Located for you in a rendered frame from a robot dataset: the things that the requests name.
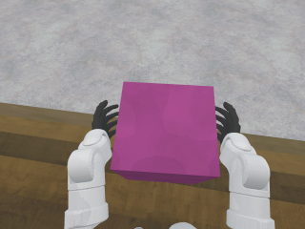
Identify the carton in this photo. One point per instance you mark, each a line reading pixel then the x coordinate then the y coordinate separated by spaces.
pixel 166 133

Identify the robot right forearm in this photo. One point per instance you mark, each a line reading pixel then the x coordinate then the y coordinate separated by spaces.
pixel 249 184

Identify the right robot hand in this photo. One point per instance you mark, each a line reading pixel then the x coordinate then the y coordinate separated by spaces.
pixel 230 122

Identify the robot left forearm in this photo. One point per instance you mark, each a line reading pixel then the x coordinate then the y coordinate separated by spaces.
pixel 87 206

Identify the left robot hand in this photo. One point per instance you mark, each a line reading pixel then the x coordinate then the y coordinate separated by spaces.
pixel 100 119

